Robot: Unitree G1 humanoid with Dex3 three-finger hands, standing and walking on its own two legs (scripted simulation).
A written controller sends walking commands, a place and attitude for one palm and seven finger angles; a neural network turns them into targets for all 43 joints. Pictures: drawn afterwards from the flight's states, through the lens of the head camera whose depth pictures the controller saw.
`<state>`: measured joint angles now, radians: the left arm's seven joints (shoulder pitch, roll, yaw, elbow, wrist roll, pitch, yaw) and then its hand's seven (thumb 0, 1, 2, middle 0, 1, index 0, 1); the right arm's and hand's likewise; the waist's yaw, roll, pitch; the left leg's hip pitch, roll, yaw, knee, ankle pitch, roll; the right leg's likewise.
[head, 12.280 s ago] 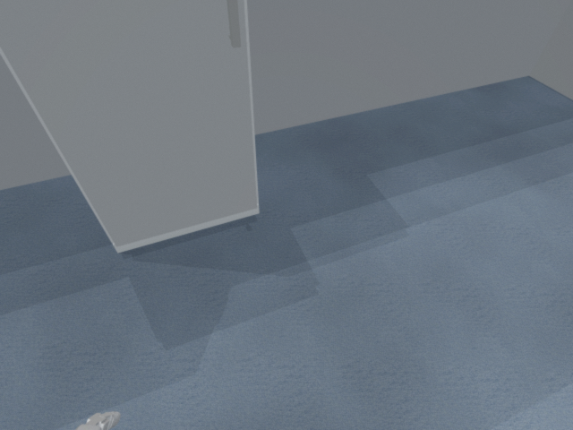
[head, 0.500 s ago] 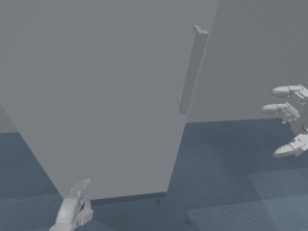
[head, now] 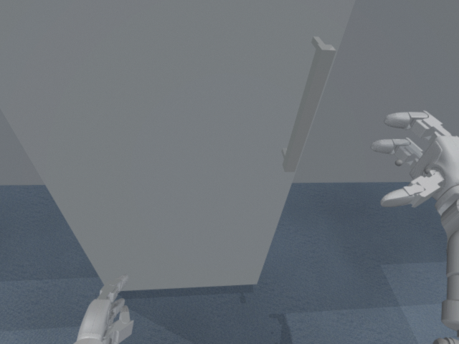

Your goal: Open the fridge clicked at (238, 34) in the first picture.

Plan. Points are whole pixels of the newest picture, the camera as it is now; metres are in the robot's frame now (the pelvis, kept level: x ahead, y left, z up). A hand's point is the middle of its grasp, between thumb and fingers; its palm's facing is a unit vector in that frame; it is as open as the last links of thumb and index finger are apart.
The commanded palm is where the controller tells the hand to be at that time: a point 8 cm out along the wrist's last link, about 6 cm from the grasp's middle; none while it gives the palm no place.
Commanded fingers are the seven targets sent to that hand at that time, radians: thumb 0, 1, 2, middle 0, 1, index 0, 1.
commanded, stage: move the hooked fingers beside the handle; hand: right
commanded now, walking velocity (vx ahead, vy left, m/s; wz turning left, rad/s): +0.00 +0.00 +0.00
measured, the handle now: (301, 112) +0.49 -0.10 +0.19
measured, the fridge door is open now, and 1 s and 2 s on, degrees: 0 0 0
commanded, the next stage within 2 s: feel for the door with the fingertips in 1.68 s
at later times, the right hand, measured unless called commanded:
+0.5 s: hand (363, 140) +0.39 -0.19 +0.21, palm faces -0.07 +1.00 -0.04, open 14.0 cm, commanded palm +0.38 -0.24 +0.21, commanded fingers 0.00 0.50 -0.30 0.30 1.20 0.30 1.20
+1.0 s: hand (341, 123) +0.45 -0.17 +0.20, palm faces -0.07 +1.00 -0.01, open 14.0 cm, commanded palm +0.42 -0.23 +0.20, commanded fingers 0.00 0.50 -0.30 0.30 1.20 0.30 1.20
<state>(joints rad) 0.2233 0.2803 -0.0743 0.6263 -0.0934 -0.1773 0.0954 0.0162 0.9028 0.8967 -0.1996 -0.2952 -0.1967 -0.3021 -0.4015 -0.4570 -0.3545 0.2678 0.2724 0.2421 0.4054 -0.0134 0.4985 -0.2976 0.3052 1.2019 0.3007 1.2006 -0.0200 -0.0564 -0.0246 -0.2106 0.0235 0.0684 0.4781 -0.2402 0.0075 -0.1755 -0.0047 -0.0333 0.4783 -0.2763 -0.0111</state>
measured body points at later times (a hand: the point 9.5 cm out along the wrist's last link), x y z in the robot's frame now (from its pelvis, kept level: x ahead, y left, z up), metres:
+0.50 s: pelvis +0.00 +0.00 +0.00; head -0.01 +0.02 +0.45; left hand +0.16 +0.25 -0.09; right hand +0.39 -0.24 +0.21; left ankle +0.01 +0.11 -0.74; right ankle -0.01 -0.11 -0.74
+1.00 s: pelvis +0.01 +0.00 +0.00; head +0.01 +0.01 +0.45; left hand +0.10 +0.26 -0.11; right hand +0.45 -0.22 +0.21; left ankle +0.01 +0.11 -0.74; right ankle -0.01 -0.11 -0.74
